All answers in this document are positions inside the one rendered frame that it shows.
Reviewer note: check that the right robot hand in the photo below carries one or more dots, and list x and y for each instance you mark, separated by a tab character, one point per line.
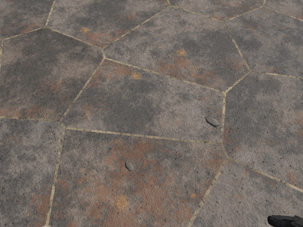
285	221

